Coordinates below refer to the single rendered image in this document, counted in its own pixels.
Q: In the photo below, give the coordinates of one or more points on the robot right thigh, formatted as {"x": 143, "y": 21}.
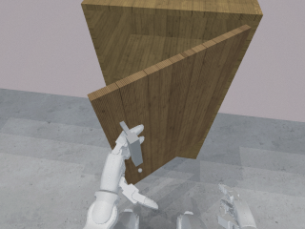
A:
{"x": 189, "y": 221}

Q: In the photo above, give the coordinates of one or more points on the robot right shin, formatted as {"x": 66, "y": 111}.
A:
{"x": 188, "y": 212}

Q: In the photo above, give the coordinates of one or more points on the handle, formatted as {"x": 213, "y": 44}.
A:
{"x": 133, "y": 144}

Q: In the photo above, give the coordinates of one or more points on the left robot forearm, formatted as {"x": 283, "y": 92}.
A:
{"x": 103, "y": 213}

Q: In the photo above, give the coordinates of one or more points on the left robot hand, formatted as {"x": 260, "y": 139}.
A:
{"x": 114, "y": 167}

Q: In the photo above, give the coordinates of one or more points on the cupboard door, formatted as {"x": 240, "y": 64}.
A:
{"x": 174, "y": 100}

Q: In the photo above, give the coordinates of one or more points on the right robot hand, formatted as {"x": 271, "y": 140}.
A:
{"x": 234, "y": 216}

